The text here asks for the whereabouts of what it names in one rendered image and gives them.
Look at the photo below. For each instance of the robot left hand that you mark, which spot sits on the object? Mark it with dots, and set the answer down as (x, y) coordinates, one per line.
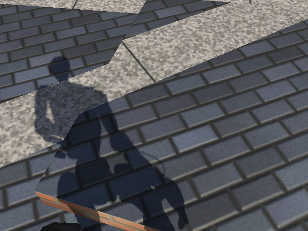
(65, 226)

